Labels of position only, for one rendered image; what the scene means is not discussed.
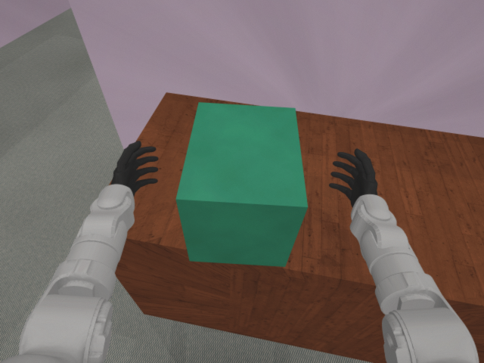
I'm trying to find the robot left upper arm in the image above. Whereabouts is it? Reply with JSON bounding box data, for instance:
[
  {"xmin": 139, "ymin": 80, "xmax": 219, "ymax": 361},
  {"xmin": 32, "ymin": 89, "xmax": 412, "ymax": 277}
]
[{"xmin": 0, "ymin": 294, "xmax": 113, "ymax": 363}]

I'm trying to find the carton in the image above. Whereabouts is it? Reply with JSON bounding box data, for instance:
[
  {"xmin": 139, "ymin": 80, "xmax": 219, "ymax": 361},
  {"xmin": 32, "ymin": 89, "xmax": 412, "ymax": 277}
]
[{"xmin": 176, "ymin": 102, "xmax": 308, "ymax": 267}]

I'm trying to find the robot left hand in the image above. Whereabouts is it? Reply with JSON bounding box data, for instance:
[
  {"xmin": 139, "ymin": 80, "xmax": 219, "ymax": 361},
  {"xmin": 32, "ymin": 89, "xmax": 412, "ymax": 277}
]
[{"xmin": 111, "ymin": 141, "xmax": 158, "ymax": 196}]

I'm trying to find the right robot forearm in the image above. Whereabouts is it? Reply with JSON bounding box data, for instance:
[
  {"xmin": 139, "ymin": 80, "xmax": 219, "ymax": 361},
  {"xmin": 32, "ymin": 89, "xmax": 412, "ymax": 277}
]
[{"xmin": 350, "ymin": 194, "xmax": 479, "ymax": 363}]

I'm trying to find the left robot forearm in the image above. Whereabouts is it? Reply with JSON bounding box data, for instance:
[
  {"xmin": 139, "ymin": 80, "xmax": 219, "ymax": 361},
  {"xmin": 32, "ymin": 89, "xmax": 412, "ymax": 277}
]
[{"xmin": 19, "ymin": 184, "xmax": 135, "ymax": 355}]

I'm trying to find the robot right hand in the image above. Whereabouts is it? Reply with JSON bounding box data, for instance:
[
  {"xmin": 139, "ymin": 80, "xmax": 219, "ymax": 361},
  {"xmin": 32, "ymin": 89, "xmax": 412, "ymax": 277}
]
[{"xmin": 329, "ymin": 148, "xmax": 378, "ymax": 207}]

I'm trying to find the robot right upper arm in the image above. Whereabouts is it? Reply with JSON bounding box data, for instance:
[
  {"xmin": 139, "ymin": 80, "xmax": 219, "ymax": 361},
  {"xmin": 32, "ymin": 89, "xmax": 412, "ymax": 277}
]
[{"xmin": 382, "ymin": 307, "xmax": 477, "ymax": 363}]

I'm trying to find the pedestal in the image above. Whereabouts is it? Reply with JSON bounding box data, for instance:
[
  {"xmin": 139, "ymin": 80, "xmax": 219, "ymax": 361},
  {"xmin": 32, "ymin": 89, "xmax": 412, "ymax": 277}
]
[{"xmin": 109, "ymin": 92, "xmax": 484, "ymax": 363}]

